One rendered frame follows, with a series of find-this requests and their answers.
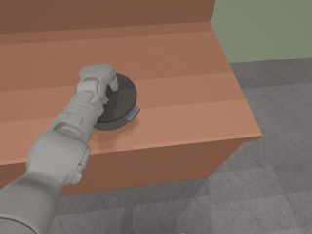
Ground lid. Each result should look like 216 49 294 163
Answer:
75 73 137 123

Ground pot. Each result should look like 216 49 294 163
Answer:
75 88 140 131

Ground left robot forearm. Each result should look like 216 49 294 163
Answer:
25 74 106 169

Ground table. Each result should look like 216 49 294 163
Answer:
0 0 262 197

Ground left robot hand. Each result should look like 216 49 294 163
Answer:
78 63 118 104

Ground robot left upper arm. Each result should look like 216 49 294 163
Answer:
0 129 92 234

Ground knob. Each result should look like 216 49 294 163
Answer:
105 85 112 97

